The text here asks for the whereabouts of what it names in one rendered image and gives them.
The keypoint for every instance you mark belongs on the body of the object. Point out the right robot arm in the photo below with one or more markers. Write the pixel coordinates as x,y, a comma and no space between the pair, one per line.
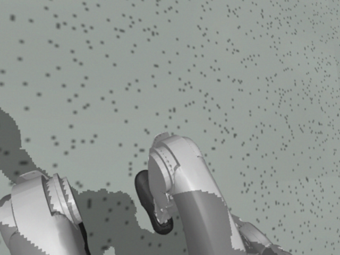
275,250

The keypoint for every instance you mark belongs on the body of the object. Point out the right robot foot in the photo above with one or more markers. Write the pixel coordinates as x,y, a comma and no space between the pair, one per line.
147,201

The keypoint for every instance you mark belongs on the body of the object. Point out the right robot hand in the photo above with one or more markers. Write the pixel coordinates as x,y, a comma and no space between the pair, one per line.
253,238

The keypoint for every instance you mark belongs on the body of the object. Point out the left robot foot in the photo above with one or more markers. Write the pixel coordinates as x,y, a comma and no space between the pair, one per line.
84,234

